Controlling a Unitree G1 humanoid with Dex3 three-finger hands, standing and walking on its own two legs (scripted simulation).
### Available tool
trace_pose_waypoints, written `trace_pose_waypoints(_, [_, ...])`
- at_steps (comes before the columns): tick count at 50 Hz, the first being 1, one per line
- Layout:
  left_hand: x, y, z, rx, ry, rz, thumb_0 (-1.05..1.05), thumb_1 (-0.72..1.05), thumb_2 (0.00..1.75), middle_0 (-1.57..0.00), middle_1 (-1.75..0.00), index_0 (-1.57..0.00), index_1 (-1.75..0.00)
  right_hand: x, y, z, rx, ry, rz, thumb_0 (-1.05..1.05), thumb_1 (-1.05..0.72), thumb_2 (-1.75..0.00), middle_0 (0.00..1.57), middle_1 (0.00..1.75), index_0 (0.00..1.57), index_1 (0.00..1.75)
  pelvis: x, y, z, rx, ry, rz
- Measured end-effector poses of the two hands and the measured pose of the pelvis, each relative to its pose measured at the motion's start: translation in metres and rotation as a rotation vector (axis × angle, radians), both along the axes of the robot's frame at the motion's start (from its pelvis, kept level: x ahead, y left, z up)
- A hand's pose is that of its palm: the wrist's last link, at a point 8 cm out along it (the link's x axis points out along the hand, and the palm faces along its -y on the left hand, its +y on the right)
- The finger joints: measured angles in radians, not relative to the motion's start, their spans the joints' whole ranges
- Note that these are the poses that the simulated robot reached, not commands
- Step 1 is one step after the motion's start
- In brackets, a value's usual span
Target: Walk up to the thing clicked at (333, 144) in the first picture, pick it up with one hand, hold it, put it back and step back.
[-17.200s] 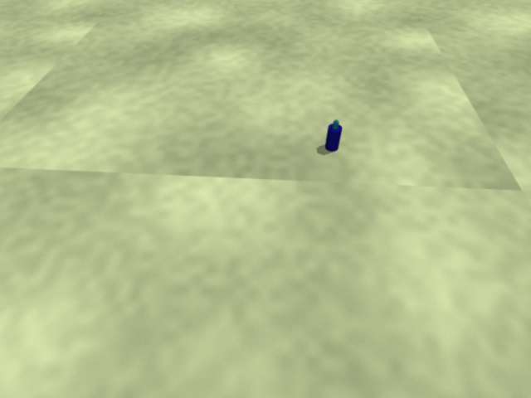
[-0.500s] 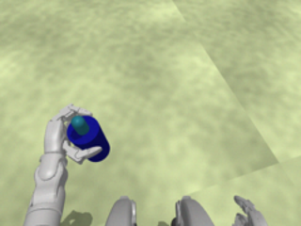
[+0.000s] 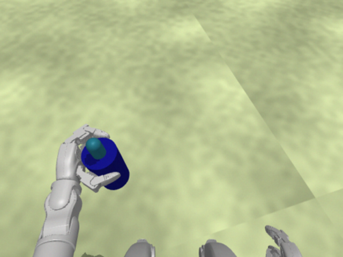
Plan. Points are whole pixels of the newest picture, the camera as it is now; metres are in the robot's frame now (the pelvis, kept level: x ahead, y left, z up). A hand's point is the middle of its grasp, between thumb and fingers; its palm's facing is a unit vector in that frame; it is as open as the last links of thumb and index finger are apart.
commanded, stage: lift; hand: left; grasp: from the side
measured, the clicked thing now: (105, 161) +0.33 +0.17 +0.01
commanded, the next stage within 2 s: hold in 0.22 s
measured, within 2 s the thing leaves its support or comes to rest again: neither
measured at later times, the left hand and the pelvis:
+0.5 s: hand (101, 154) +0.33 +0.17 +0.05, palm faces +0.06 -1.00 -0.01, open 10.7 cm; pelvis +0.00 -0.01 +0.02, yaw +0 degrees
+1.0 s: hand (97, 155) +0.32 +0.17 +0.06, palm faces +0.07 -1.00 -0.02, open 10.7 cm; pelvis +0.00 +0.00 +0.03, yaw +0 degrees
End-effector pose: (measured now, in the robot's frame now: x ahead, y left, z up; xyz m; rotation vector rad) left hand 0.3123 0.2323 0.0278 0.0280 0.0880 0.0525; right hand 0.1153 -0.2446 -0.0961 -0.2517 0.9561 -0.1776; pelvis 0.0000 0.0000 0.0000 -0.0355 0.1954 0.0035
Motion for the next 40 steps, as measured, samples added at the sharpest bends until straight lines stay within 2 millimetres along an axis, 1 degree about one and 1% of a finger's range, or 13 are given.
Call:
trace_pose_waypoints(8, [0.001,-0.003,0.012,-0.006,-0.011,-0.001,-0.09,-0.61,1.03,-0.72,-1.11,-0.78,-1.15,-0.001,-0.002,0.003,0.009,0.011,-0.005,0.01,-0.92,-0.90,0.21,0.30,0.21,0.30,0.004,-0.002,0.007,0.003,-0.021,0.002])
trace_pose_waypoints(20, [-0.002,-0.010,0.019,-0.014,-0.015,-0.005,-0.09,-0.61,1.03,-0.72,-1.10,-0.78,-1.15,-0.004,-0.006,0.009,0.015,0.018,-0.014,0.01,-0.92,-0.90,0.21,0.30,0.21,0.30,0.005,-0.007,0.014,0.010,-0.048,0.000])
trace_pose_waypoints(29, [-0.007,-0.009,0.024,-0.012,-0.019,0.007,-0.09,-0.60,1.00,-0.73,-1.09,-0.79,-1.13,-0.001,-0.008,0.014,0.008,0.005,-0.014,0.01,-0.93,-0.90,0.21,0.30,0.20,0.30,0.004,-0.007,0.018,0.012,-0.067,0.001])
trace_pose_waypoints(40, [-0.011,-0.008,0.033,-0.008,-0.031,0.014,-0.08,-0.60,1.00,-0.74,-1.09,-0.79,-1.13,0.001,-0.005,0.019,0.014,-0.011,-0.009,0.01,-0.93,-0.90,0.21,0.30,0.20,0.30,0.005,-0.006,0.022,0.013,-0.090,0.002])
